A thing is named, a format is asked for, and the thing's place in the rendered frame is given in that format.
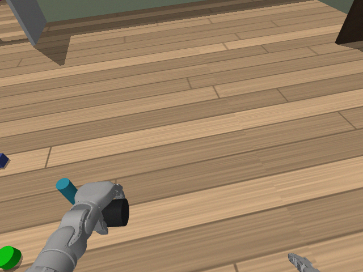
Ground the left robot hand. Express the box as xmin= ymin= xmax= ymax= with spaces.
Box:
xmin=74 ymin=181 xmax=125 ymax=235

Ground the left robot arm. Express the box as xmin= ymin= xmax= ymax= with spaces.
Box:
xmin=24 ymin=201 xmax=100 ymax=272

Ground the right robot hand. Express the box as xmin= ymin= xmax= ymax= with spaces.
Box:
xmin=288 ymin=253 xmax=320 ymax=272

